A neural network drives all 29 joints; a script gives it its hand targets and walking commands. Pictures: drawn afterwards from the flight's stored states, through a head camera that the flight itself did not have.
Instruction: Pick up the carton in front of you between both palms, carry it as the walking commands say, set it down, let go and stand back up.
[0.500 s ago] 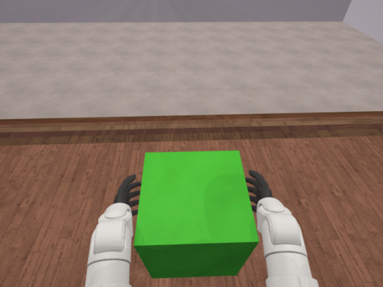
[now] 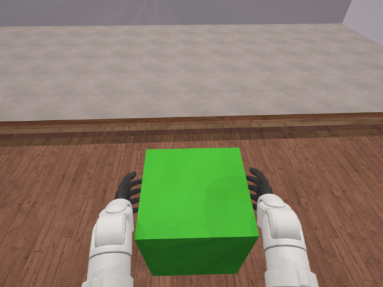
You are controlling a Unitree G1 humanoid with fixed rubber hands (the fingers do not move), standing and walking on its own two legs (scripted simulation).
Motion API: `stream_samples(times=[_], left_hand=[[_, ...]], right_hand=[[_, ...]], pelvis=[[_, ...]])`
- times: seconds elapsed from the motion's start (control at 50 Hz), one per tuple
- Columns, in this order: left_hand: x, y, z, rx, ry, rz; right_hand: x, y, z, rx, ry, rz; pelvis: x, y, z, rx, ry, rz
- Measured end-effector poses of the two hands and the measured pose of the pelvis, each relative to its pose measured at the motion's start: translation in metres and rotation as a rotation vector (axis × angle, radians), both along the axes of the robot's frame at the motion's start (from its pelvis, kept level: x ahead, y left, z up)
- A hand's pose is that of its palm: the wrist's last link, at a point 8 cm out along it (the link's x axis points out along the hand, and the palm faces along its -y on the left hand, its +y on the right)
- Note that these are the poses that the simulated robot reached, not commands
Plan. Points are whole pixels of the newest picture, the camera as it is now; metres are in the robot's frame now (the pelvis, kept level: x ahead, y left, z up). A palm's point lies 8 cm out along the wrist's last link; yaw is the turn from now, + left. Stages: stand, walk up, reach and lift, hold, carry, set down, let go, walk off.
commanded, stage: hold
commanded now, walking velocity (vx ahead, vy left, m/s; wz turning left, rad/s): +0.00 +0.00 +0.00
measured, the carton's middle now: (193, 214) +0.30 +0.00 -0.02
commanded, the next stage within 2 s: carry in 0.76 s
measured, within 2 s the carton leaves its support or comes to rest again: neither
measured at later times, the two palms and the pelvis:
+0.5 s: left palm (123, 204) +0.29 +0.15 +0.05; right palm (263, 199) +0.29 -0.15 +0.05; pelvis +0.00 +0.00 +0.00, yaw +0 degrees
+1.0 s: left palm (128, 185) +0.33 +0.14 +0.07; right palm (265, 181) +0.33 -0.16 +0.07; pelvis +0.04 -0.01 -0.01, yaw +0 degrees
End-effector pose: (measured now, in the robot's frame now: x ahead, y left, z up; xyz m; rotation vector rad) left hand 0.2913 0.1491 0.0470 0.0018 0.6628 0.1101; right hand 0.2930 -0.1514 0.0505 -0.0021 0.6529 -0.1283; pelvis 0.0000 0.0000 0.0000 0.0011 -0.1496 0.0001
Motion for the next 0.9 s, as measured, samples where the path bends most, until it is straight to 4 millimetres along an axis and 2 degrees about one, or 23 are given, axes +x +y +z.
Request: stream_samples(times=[0.74, 0.82, 0.9], left_hand=[[0.001, 0.001, 0.001, 0.013, -0.001, -0.01], [0.004, 0.0, 0.001, 0.004, -0.007, -0.005], [0.014, -0.001, 0.011, -0.002, -0.041, 0.005]], right_hand=[[0.001, 0.001, 0.001, -0.013, -0.001, 0.007], [0.004, 0.001, 0.003, -0.014, -0.007, 0.007], [0.014, -0.001, 0.012, -0.009, -0.042, 0.003]], pelvis=[[0.004, 0.001, 0.001, -0.001, 0.004, -0.001], [0.007, 0.001, -0.002, 0.001, 0.067, -0.001], [0.018, -0.002, -0.004, 0.002, 0.126, -0.008]])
